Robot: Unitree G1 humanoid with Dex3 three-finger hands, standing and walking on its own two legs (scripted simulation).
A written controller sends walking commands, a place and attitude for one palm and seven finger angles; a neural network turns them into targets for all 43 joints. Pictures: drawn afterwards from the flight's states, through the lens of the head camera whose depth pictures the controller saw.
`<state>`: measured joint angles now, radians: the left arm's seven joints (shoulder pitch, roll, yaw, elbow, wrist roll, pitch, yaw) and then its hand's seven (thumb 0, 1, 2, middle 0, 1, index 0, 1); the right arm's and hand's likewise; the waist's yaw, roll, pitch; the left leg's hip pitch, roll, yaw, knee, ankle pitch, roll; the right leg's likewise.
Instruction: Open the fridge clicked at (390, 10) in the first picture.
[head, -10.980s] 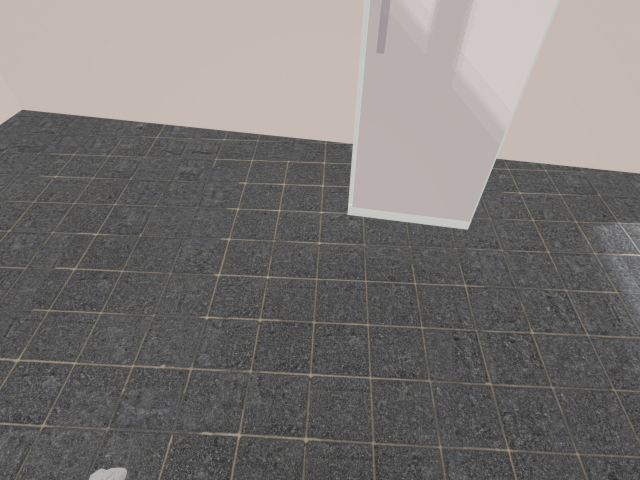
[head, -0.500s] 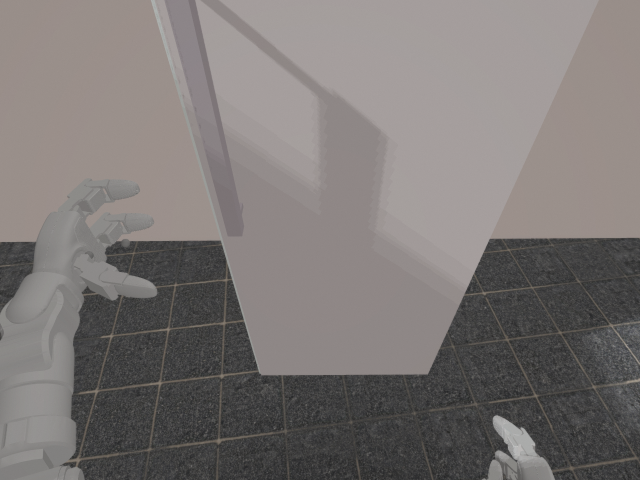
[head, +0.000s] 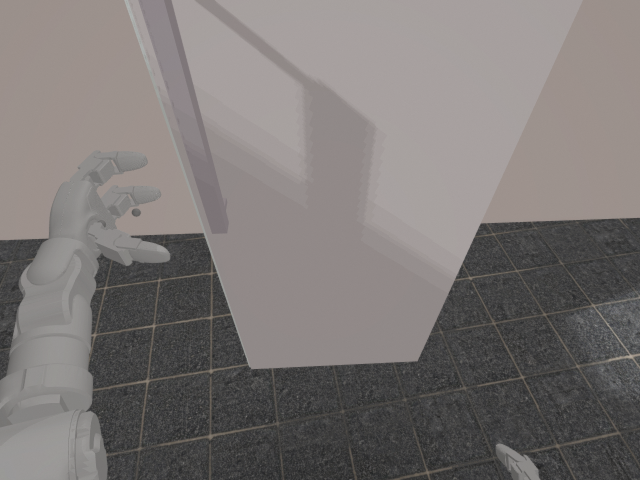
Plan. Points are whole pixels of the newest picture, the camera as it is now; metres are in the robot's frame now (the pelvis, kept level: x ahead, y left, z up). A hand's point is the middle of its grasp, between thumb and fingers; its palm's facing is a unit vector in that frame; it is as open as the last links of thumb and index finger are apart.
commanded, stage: move the hooked fingers beside the handle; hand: left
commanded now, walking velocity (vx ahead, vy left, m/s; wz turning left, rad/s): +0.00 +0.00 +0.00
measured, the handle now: (196, 125) +0.50 +0.19 +0.19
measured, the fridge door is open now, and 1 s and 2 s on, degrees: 0 0 0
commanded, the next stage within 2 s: feel for the door with the fingertips in 1.18 s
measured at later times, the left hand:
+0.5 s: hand (164, 184) +0.45 +0.23 +0.14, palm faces +0.08 -1.00 +0.00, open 14.0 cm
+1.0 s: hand (160, 192) +0.43 +0.23 +0.13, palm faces +0.10 -1.00 +0.00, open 14.0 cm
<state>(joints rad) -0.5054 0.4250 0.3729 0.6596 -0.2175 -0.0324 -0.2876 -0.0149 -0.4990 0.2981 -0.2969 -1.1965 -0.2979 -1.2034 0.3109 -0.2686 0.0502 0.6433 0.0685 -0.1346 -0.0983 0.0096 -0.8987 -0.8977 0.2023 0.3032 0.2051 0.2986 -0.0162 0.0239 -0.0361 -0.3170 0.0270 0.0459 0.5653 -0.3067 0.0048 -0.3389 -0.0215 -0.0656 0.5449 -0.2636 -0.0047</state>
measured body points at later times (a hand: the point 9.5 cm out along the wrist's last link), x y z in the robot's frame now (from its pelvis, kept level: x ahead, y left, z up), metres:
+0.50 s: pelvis +0.01 +0.00 -0.01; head +0.05 +0.00 +0.44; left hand +0.44 +0.28 +0.14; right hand +0.06 -0.26 -0.12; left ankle -0.01 +0.11 -0.73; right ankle +0.01 -0.12 -0.73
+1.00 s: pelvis +0.00 +0.00 -0.01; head +0.04 +0.00 +0.44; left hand +0.42 +0.29 +0.14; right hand +0.10 -0.25 -0.11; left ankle -0.01 +0.11 -0.73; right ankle +0.01 -0.12 -0.73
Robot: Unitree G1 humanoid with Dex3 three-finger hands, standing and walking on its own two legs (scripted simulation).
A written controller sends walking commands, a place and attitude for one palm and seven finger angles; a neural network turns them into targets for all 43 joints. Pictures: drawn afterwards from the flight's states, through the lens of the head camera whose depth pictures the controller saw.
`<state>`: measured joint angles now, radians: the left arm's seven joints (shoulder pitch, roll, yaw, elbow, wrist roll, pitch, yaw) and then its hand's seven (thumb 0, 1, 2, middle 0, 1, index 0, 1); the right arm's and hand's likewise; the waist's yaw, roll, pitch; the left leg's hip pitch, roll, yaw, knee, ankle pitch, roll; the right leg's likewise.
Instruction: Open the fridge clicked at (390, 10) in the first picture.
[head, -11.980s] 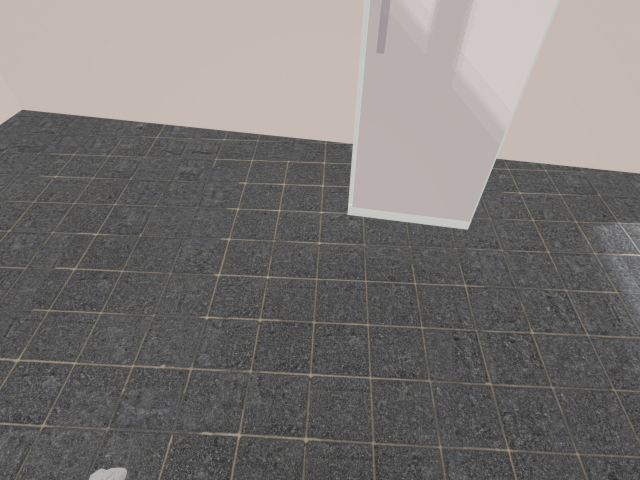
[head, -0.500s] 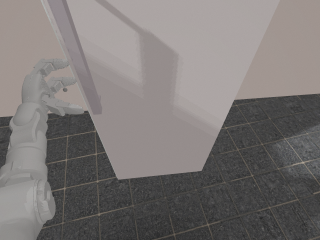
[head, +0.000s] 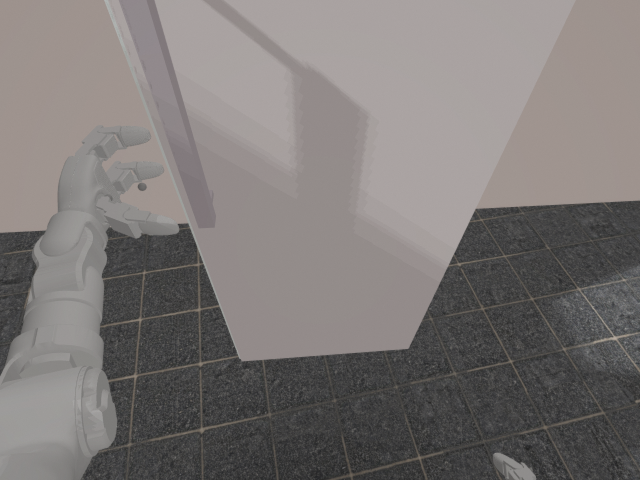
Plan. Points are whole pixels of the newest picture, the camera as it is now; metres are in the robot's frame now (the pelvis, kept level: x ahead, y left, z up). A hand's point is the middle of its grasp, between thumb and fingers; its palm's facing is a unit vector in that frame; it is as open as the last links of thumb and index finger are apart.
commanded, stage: move the hooked fingers beside the handle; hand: left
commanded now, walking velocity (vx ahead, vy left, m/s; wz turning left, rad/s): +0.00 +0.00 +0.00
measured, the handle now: (179, 113) +0.49 +0.18 +0.20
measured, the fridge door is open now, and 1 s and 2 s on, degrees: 0 0 0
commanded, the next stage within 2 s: feel for the door with the fingertips in 0.18 s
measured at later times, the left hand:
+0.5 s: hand (156, 189) +0.42 +0.21 +0.14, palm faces +0.07 -1.00 +0.01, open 14.0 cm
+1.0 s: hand (171, 176) +0.44 +0.20 +0.15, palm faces +0.10 -0.99 -0.01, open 14.0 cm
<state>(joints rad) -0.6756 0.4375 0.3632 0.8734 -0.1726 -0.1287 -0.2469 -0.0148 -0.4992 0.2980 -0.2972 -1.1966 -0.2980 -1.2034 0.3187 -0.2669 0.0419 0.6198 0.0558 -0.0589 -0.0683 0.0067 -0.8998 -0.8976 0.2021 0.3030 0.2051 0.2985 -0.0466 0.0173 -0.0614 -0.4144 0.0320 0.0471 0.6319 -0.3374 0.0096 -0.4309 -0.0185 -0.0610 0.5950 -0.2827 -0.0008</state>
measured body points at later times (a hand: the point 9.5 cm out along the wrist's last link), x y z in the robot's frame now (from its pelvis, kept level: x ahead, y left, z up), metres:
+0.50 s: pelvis +0.00 +0.00 +0.00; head +0.03 +0.00 +0.45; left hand +0.41 +0.26 +0.14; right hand +0.08 -0.26 -0.11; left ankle -0.01 +0.11 -0.73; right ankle +0.01 -0.12 -0.73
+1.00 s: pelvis -0.01 -0.01 +0.00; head +0.03 -0.01 +0.45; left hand +0.43 +0.25 +0.15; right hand +0.07 -0.27 -0.12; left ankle -0.01 +0.11 -0.73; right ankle +0.01 -0.12 -0.73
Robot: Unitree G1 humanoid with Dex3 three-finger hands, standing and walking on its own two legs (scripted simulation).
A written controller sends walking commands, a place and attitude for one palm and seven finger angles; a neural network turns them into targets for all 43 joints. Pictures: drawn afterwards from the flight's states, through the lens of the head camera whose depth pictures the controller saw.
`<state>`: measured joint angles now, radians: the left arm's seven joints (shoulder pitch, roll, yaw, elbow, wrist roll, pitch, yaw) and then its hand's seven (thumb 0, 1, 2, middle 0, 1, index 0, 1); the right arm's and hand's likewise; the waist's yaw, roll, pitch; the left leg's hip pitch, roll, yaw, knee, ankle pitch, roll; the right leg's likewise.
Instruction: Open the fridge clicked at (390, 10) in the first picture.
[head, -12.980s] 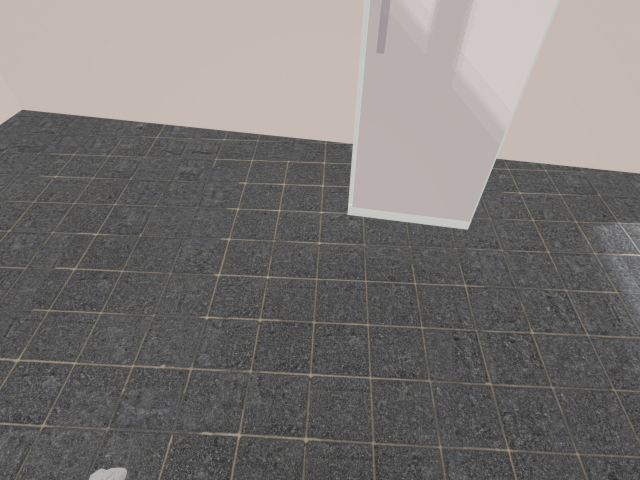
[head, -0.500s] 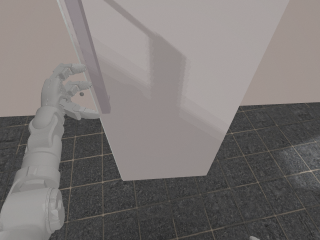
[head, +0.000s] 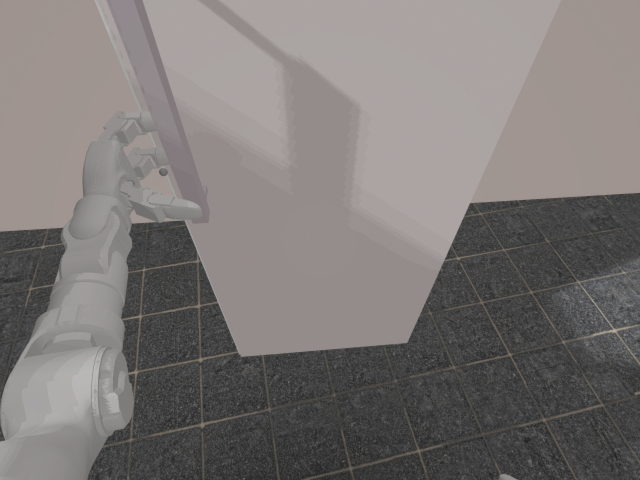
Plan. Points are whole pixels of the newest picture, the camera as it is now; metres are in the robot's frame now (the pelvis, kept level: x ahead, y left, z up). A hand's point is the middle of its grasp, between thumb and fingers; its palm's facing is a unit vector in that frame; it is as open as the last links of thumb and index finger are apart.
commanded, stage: feel for the door with the fingertips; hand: left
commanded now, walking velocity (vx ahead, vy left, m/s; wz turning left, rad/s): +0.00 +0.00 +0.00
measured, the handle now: (170, 109) +0.50 +0.19 +0.20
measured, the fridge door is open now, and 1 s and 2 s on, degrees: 0 0 0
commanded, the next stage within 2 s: slide the fingers in behind the handle in 0.20 s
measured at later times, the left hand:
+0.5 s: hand (167, 168) +0.46 +0.20 +0.14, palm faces +0.09 -1.00 +0.00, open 13.8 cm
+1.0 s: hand (172, 177) +0.44 +0.19 +0.14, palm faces +0.09 -1.00 +0.01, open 14.0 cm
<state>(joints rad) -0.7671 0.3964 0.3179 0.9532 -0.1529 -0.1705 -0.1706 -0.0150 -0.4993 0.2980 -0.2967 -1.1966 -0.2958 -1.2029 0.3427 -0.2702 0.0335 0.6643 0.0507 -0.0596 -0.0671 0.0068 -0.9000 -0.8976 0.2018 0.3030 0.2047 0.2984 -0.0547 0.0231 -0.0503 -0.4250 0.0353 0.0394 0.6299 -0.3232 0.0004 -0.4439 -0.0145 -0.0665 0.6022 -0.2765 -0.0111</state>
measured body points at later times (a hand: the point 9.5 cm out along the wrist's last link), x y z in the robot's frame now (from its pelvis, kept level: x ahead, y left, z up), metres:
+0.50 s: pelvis +0.00 +0.00 +0.00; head +0.04 +0.00 +0.45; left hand +0.45 +0.25 +0.15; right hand +0.05 -0.26 -0.12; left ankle -0.01 +0.12 -0.73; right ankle +0.01 -0.11 -0.73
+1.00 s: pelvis +0.00 +0.01 +0.00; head +0.03 +0.01 +0.45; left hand +0.43 +0.24 +0.14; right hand +0.10 -0.25 -0.11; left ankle -0.01 +0.12 -0.73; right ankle +0.01 -0.11 -0.73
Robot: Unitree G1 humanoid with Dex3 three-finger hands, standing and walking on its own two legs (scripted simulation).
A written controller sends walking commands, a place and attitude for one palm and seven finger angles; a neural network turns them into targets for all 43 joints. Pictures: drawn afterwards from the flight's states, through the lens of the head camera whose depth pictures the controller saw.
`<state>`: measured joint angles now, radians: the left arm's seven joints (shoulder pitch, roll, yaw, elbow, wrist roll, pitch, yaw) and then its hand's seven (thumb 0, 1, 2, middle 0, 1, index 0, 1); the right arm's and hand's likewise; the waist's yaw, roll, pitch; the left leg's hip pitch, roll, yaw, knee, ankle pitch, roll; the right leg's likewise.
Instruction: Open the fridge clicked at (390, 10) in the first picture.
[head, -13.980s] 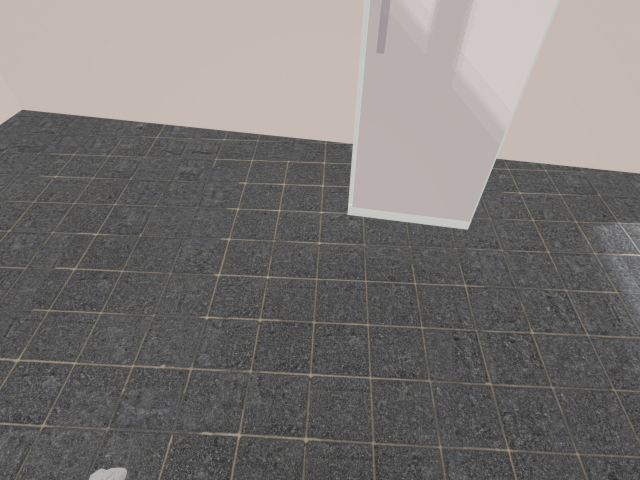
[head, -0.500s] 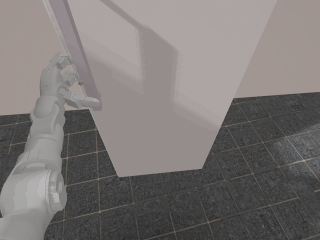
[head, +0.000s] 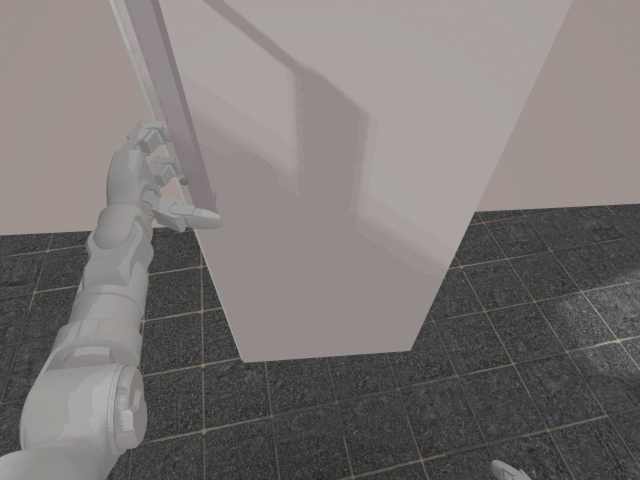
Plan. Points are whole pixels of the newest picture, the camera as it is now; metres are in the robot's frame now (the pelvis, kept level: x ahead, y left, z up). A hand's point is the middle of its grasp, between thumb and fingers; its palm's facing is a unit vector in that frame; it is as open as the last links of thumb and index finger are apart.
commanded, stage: slide the fingers in behind the handle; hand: left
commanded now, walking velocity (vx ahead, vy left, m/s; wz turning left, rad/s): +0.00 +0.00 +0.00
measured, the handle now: (183, 114) +0.50 +0.18 +0.20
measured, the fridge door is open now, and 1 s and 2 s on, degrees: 0 0 0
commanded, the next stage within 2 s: grip the handle and tug to test in 1.12 s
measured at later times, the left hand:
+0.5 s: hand (203, 181) +0.44 +0.16 +0.14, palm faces +0.10 -0.99 +0.00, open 14.0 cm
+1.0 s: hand (210, 177) +0.45 +0.15 +0.14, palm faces +0.08 -1.00 +0.01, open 14.0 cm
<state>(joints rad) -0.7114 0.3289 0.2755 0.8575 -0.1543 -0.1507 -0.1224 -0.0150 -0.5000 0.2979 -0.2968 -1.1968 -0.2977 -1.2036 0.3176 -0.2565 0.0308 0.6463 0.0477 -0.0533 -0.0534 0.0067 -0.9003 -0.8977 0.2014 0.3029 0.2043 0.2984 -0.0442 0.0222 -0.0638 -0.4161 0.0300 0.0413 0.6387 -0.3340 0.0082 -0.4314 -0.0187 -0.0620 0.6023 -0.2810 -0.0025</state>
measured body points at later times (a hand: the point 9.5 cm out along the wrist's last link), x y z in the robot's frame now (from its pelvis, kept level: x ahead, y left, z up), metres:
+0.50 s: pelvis +0.00 -0.01 +0.00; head +0.02 -0.01 +0.45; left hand +0.43 +0.21 +0.14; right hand +0.08 -0.26 -0.12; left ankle -0.01 +0.11 -0.73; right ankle +0.01 -0.12 -0.73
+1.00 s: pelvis +0.00 +0.00 +0.00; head +0.03 -0.01 +0.45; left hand +0.44 +0.21 +0.14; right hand +0.07 -0.26 -0.12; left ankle -0.01 +0.11 -0.73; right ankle +0.01 -0.12 -0.73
